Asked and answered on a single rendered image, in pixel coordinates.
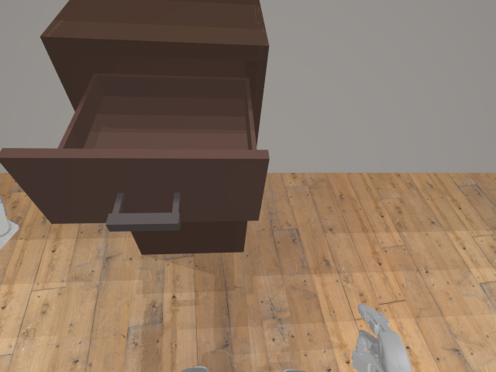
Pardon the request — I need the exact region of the drawer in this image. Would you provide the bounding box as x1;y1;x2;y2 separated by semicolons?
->
0;74;270;224

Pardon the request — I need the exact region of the robot left hand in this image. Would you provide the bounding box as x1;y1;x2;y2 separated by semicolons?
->
0;195;19;249

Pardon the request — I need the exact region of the handle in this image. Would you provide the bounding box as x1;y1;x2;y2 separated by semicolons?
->
105;193;181;232

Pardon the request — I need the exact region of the robot right hand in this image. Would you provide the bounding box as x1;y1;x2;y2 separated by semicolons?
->
352;304;412;372

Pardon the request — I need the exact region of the cabinet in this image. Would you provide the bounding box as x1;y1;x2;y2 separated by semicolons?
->
40;0;269;255

